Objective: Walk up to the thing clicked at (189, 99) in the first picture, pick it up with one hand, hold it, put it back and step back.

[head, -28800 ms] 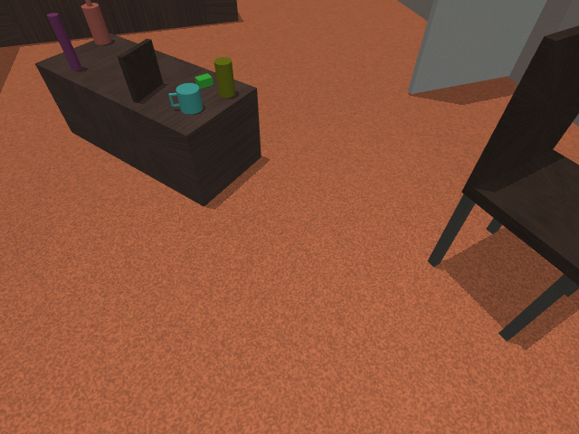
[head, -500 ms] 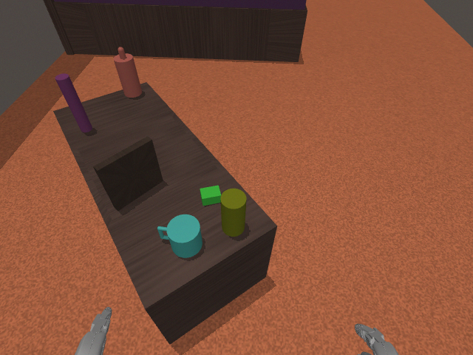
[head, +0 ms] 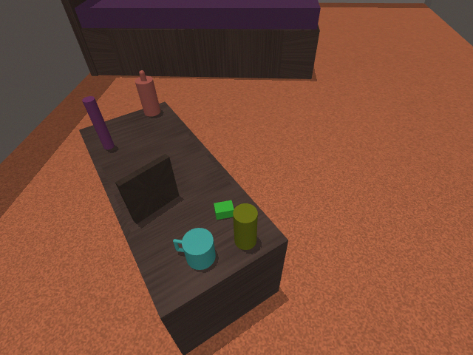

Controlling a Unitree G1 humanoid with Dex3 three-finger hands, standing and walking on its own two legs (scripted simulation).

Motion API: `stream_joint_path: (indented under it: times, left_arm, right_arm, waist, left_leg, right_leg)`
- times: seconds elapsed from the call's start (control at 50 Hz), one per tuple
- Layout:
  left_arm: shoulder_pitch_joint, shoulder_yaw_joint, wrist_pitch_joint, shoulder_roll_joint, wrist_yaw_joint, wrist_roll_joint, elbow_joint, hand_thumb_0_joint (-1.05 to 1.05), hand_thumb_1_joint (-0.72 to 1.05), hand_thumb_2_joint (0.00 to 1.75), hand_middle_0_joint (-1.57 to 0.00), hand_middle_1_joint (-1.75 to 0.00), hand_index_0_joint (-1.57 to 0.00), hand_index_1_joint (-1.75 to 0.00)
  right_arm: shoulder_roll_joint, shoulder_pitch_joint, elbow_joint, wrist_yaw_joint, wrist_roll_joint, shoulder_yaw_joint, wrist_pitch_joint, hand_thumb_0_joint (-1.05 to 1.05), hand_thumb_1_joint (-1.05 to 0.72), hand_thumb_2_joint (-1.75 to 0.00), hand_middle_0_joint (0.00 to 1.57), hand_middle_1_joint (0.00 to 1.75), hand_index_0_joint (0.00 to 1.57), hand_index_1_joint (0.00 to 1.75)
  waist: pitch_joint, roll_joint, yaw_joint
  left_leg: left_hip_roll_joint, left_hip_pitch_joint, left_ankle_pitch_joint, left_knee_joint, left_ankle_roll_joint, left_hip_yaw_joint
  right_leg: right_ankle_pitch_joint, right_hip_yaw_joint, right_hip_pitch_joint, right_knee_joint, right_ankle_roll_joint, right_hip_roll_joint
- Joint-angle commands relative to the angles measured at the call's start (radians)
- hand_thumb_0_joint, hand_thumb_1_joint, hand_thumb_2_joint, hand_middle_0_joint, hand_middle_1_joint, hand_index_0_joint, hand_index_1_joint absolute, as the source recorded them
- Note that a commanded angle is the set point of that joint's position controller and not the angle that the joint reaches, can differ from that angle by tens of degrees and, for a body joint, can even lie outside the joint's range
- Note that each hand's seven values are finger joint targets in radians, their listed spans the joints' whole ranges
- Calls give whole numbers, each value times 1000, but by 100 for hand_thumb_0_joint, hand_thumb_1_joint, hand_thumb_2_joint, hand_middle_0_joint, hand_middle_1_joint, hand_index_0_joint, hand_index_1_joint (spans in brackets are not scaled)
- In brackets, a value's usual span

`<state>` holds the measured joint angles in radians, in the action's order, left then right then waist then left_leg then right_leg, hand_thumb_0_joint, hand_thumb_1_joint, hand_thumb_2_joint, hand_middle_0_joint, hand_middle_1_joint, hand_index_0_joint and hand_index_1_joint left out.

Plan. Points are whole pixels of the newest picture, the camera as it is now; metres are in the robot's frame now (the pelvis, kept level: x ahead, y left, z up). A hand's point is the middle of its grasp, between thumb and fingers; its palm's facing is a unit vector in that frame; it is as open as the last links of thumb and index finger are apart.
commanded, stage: home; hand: left
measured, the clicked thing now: (194, 248) +0.51 +0.14 -0.32
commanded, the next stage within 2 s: stand in 0.94 s
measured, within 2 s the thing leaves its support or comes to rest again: neither
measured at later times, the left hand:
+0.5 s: hand out of the picture +0.04 +0.24 -0.15, palm faces -0.01 -0.92 -0.38, open 17.5 cm
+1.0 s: hand out of the picture +0.08 +0.24 -0.15, palm faces +0.00 -0.93 -0.36, open 17.5 cm
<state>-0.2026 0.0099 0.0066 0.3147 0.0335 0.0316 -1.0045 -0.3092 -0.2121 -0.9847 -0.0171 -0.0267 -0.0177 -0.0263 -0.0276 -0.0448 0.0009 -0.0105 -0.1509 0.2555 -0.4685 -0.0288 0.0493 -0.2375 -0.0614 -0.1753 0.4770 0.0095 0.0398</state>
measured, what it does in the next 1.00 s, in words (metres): stands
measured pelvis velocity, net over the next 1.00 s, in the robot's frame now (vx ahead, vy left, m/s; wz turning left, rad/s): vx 0.01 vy -0.01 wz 0.01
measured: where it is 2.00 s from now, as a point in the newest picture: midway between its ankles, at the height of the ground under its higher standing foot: outside the picture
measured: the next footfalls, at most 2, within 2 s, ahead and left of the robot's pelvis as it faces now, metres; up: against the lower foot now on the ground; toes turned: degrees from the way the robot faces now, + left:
none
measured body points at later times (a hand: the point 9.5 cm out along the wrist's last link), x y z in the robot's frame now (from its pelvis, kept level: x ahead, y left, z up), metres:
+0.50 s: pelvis -0.01 -0.01 +0.01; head -0.01 -0.03 +0.45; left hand +0.04 +0.29 -0.12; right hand +0.05 -0.30 -0.14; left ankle +0.00 +0.14 -0.74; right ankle +0.02 -0.12 -0.74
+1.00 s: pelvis +0.01 -0.01 +0.01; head +0.02 -0.03 +0.46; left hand +0.08 +0.29 -0.12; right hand +0.08 -0.31 -0.14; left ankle +0.00 +0.14 -0.74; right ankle +0.02 -0.12 -0.74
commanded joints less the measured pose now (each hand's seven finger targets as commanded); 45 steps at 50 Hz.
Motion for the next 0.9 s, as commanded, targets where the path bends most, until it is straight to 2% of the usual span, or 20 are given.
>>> stream_joint_path:
  times: [0.0, 0.04, 0.08, 0.18, 0.28, 0.3, 0.4, 0.42, 0.46, 0.48, 0.54, 0.56, 0.58, 0.68, 0.7, 0.76, 0.8, 0.82, 0.88]
  left_arm:
    - [59, -50, -27, 214, 10, 0, 24, 0, -58, 4, -5, -5, -5, -5]
    - [62, -47, -27, 219, 6, 1, 3, 0, -58, 4, -5, -5, -5, -5]
    - [70, -46, -27, 223, 7, 2, -14, 0, -58, 4, -5, -5, -5, -5]
    - [72, -45, -28, 218, 3, -2, -44, 0, -56, 5, -5, -5, -5, -5]
    - [93, -47, -23, 232, -2, -1, -67, 0, -58, 4, -5, -5, -5, -5]
    - [98, -47, -23, 232, -2, -4, -68, 0, -56, 5, -5, -5, -5, -5]
    - [97, -45, -24, 234, -4, -4, -86, 0, -58, 4, -5, -5, -5, -5]
    - [101, -47, -24, 240, -4, -5, -88, 0, -57, 4, -5, -5, -5, -5]
    - [113, -49, -25, 236, -4, -9, -89, 0, -55, 6, -5, -5, -5, -5]
    - [102, -48, -25, 234, -4, -9, -97, 0, -57, 5, -5, -5, -5, -5]
    - [116, -51, -25, 241, -7, -12, -100, 0, -56, 5, -5, -5, -5, -5]
    - [104, -48, -25, 230, -7, -11, -104, 0, -58, 4, -5, -5, -5, -5]
    - [115, -51, -23, 240, -8, -11, -108, 0, -59, 4, -5, -5, -5, -5]
    - [128, -54, -25, 242, -10, -10, -106, 0, -56, 5, -5, -5, -5, -5]
    - [129, -54, -26, 238, -9, -11, -106, 0, -58, 4, -5, -5, -5, -5]
    - [131, -54, -26, 233, -11, -14, -109, 0, -57, 4, -5, -5, -5, -5]
    - [137, -54, -26, 227, -12, -15, -108, 0, -58, 4, -5, -5, -5, -5]
    - [128, -52, -27, 224, -13, -16, -111, 0, -59, 3, -4, -5, -4, -5]
    - [145, -56, -27, 234, -12, -15, -112, 0, -57, 4, -5, -5, -5, -5]
  right_arm:
    - [-189, 49, 47, -9, -2, -33, 28, 0, -90, -90, 20, 30, 20, 30]
    - [-191, 46, 31, -8, 2, -30, 25, 0, -90, -90, 20, 30, 20, 30]
    - [-196, 55, 21, -6, 3, -31, 22, 0, -90, -90, 20, 30, 20, 30]
    - [-203, 76, 3, -7, 3, -25, 28, 0, -90, -90, 20, 30, 20, 30]
    - [-206, 63, -19, -7, 6, -18, 24, 0, -90, -90, 20, 30, 20, 30]
    - [-209, 68, -18, -7, 5, -19, 26, 0, -90, -90, 20, 30, 20, 30]
    - [-211, 61, -32, -6, 6, -14, 25, 0, -90, -90, 20, 30, 20, 30]
    - [-217, 68, -32, -7, 8, -16, 23, 0, -90, -90, 20, 30, 20, 30]
    - [-210, 58, -36, -7, 6, -9, 27, 0, -90, -90, 20, 30, 20, 30]
    - [-215, 66, -38, -7, 8, -12, 28, 0, -90, -90, 20, 30, 20, 30]
    - [-213, 56, -46, -8, 7, -7, 29, 0, -90, -90, 20, 30, 20, 30]
    - [-222, 79, -43, -8, 8, -9, 29, 0, -90, -90, 20, 30, 20, 30]
    - [-217, 59, -48, -9, 8, -7, 29, 0, -90, -90, 20, 30, 20, 30]
    - [-223, 66, -49, -7, 8, -8, 28, 0, -90, -90, 20, 30, 20, 30]
    - [-227, 67, -48, -9, 8, -8, 30, 0, -90, -90, 20, 30, 20, 30]
    - [-227, 68, -55, -10, 8, -5, 33, 0, -90, -90, 20, 30, 20, 30]
    - [-235, 77, -55, -13, 7, -6, 35, 0, -90, -90, 20, 30, 20, 30]
    - [-230, 86, -55, -11, 9, -5, 36, 0, -90, -90, 20, 30, 20, 30]
    - [-230, 78, -59, -12, 10, -5, 36, 0, -90, -90, 20, 30, 20, 30]
  waist:
    - [8, 25, 10]
    - [-33, 27, 3]
    - [-29, 43, 5]
    - [-6, 14, 13]
    - [-27, 22, 7]
    - [0, 25, 11]
    - [-13, 39, 10]
    - [-6, 45, 9]
    - [9, 37, 9]
    - [9, 44, 15]
    - [0, 40, 8]
    - [2, 37, 19]
    - [-2, 37, 7]
    - [4, 55, 11]
    - [12, 35, 9]
    - [13, 24, 13]
    - [24, 14, 12]
    - [26, 15, 18]
    - [37, 33, 9]
  left_leg:
    - [-80, -63, -103, 133, 32, 72]
    - [-72, -57, -58, 142, 27, 68]
    - [-69, -49, -54, 131, 29, 64]
    - [-81, -45, -77, 153, 31, 72]
    - [-75, -54, -24, 168, 24, 69]
    - [-81, -45, -60, 161, 28, 70]
    - [-75, -52, -52, 154, 27, 66]
    - [-77, -38, -63, 148, 29, 65]
    - [-88, -45, -104, 159, 30, 70]
    - [-84, -36, -100, 159, 27, 71]
    - [-84, -51, -100, 162, 26, 66]
    - [-83, -33, -105, 152, 28, 64]
    - [-84, -39, -99, 161, 26, 65]
    - [-84, -41, -102, 159, 28, 63]
    - [-91, -33, -130, 157, 30, 65]
    - [-91, -40, -135, 172, 26, 69]
    - [-97, -38, -173, 171, 27, 68]
    - [-97, -24, -175, 169, 27, 68]
    - [-97, -21, -182, 174, 26, 65]
  right_leg:
    - [59, 86, 57, -122, -18, 75]
    - [-8, 93, 13, -150, -11, 72]
    - [-45, 102, 7, -179, -13, 78]
    - [33, 93, 49, -170, -12, 78]
    - [-55, 101, 28, -185, -14, 77]
    - [-20, 101, 50, -184, -18, 82]
    - [-60, 111, 34, -205, -17, 87]
    - [-57, 115, 28, -211, -17, 89]
    - [20, 106, 69, -188, -20, 88]
    - [1, 107, 60, -193, -19, 88]
    - [15, 106, 70, -192, -17, 86]
    - [3, 110, 56, -205, -18, 90]
    - [7, 107, 58, -197, -19, 87]
    - [-14, 112, 60, -210, -20, 91]
    - [37, 108, 77, -202, -20, 91]
    - [59, 101, 91, -188, -20, 87]
    - [122, 98, 110, -178, -20, 89]
    - [126, 93, 104, -178, -20, 89]
    - [135, 92, 114, -180, -18, 89]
